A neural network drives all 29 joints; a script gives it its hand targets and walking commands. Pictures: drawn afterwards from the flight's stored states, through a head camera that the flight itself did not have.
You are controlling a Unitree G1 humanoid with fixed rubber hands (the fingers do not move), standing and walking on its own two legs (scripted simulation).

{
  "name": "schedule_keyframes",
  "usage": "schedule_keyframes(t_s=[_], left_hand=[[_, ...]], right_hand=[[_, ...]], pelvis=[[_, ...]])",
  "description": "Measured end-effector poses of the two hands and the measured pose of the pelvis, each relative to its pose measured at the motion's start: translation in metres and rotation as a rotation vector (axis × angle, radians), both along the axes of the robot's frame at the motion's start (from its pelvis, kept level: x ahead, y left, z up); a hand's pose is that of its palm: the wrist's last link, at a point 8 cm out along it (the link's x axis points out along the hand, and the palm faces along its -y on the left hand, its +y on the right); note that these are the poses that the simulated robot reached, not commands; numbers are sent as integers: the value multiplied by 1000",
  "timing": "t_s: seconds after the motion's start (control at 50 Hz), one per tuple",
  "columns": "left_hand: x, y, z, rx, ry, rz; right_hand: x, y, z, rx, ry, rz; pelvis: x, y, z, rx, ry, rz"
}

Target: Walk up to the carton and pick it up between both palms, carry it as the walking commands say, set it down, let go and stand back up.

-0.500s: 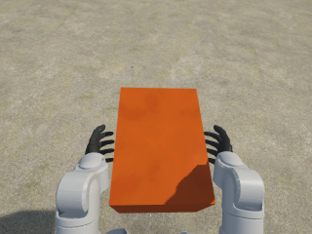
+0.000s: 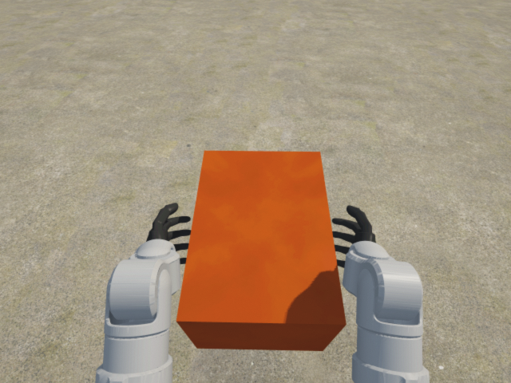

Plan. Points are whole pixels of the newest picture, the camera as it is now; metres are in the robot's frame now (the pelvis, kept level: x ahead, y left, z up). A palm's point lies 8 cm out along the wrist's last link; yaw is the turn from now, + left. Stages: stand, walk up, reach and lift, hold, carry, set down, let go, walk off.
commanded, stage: carry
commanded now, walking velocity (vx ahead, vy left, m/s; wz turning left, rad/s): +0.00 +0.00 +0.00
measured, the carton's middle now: (260, 246) +0.33 -0.01 +0.04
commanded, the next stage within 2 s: none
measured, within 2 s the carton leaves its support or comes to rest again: neither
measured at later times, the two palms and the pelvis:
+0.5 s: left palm (153, 264) +0.26 +0.15 +0.09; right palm (352, 270) +0.26 -0.13 +0.09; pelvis -0.01 +0.01 +0.00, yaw +0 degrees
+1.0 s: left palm (149, 251) +0.29 +0.17 +0.07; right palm (333, 249) +0.30 -0.12 +0.07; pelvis +0.02 +0.02 +0.00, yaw +1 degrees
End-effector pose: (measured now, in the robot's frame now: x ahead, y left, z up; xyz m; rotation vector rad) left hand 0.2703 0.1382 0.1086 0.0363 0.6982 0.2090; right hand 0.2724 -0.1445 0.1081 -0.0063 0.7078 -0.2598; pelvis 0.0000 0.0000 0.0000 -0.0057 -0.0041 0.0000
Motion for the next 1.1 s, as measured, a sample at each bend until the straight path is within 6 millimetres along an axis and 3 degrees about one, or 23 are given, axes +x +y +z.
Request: schedule_keyframes(t_s=[0.14, 0.26, 0.5, 0.84, 0.96, 1.1], left_hand=[[-22, 21, 0, -17, 1, 66], [-27, 23, -3, -19, 16, 58], [-8, 11, -19, -12, 55, 0], [18, 22, -19, -22, 11, 31], [24, 28, -33, -18, 67, 27], [31, 31, -39, -27, 57, 7]], right_hand=[[-1, 22, 3, -8, 1, 69], [-5, 24, 1, -22, 12, 61], [-13, 11, -21, -14, 57, 1], [26, 22, -15, -12, 12, 36], [33, 27, -33, -20, 73, 50], [35, 30, -35, -22, 62, 43]], pelvis=[[-11, 4, 0, -3, 6, 10], [-15, 7, -1, -5, 12, 7], [-14, 13, -3, -4, 38, 8], [12, 13, -3, -9, 39, 14], [20, 17, -3, -12, 31, 17], [23, 24, -2, -9, 42, 14]])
